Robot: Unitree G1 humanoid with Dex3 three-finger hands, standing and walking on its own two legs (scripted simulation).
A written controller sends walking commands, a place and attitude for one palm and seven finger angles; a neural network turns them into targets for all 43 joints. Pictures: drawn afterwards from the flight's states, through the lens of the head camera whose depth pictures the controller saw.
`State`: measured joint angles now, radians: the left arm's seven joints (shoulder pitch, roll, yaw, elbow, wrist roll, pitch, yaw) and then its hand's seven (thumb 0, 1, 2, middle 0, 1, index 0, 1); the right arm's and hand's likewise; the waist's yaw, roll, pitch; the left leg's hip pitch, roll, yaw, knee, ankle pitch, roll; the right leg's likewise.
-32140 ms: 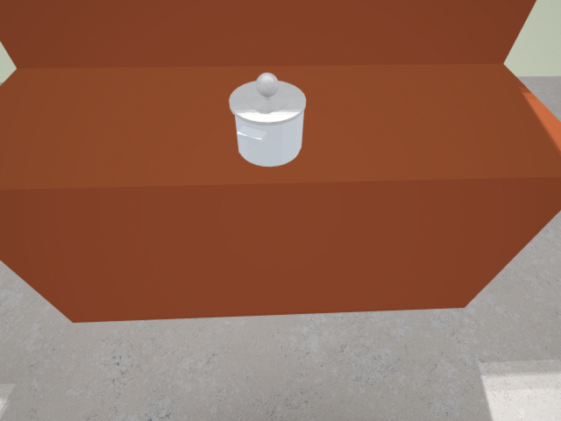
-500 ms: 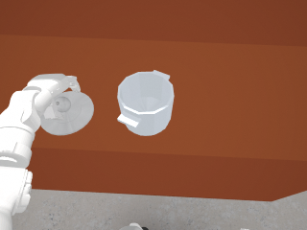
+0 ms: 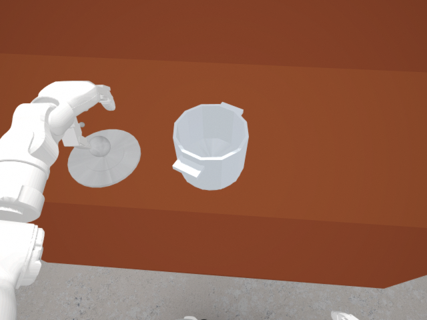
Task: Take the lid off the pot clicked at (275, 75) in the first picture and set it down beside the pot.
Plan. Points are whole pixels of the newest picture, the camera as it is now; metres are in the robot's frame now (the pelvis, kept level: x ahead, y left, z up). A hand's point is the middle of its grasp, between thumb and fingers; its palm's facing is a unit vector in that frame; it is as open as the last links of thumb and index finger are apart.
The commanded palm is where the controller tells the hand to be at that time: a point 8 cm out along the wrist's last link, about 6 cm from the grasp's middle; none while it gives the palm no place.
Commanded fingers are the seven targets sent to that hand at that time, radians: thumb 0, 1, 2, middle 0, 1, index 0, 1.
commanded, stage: raise the empty hand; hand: left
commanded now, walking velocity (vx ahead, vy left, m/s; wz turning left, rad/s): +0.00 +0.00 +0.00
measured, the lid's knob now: (99, 146) +0.46 +0.25 +0.03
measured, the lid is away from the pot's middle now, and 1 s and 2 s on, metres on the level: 0.24 0.24 0.24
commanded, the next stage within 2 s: draw the hand back to the body in 0.72 s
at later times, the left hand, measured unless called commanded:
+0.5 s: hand (66, 103) +0.44 +0.25 +0.17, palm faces -0.26 -0.01 -0.97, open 11.0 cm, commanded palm +0.43 +0.25 +0.24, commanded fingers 0.00 -0.11 0.84 -0.44 -0.68 -0.44 -0.68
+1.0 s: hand (60, 101) +0.43 +0.25 +0.18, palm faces -0.26 -0.01 -0.97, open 11.0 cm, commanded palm +0.40 +0.26 +0.24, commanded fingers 0.00 -0.11 0.84 -0.44 -0.68 -0.44 -0.68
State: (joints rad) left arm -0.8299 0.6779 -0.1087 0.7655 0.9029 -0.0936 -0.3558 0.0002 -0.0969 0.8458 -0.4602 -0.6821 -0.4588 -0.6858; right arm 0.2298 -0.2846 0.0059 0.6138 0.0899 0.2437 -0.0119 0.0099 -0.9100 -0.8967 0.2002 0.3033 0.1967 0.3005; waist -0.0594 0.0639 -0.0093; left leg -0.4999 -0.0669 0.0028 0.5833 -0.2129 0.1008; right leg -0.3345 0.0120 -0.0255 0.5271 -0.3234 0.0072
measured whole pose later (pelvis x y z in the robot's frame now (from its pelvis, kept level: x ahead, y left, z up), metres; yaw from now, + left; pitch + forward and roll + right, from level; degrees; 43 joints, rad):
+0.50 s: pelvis +0.00 +0.00 +0.00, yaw +1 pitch +5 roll -2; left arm -0.88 0.70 -0.13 0.64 0.88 0.01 -0.44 0.00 -0.10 0.85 -0.46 -0.68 -0.46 -0.69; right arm 0.19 -0.29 0.01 0.61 0.09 0.22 0.00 0.01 -0.91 -0.90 0.20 0.30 0.20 0.30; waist -0.04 0.07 0.00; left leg -0.43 -0.08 -0.01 0.52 -0.18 0.10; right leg -0.27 0.00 -0.03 0.48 -0.30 0.01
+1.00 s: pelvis -0.01 +0.00 +0.01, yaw +1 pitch +5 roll -2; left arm -0.84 0.73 -0.10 0.58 0.86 0.02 -0.49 0.00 -0.10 0.85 -0.46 -0.68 -0.46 -0.69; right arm 0.20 -0.30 0.02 0.60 0.09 0.22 0.01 0.01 -0.91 -0.90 0.20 0.30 0.20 0.30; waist -0.05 0.07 0.01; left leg -0.42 -0.08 0.00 0.51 -0.17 0.10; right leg -0.26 0.00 -0.03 0.47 -0.29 0.01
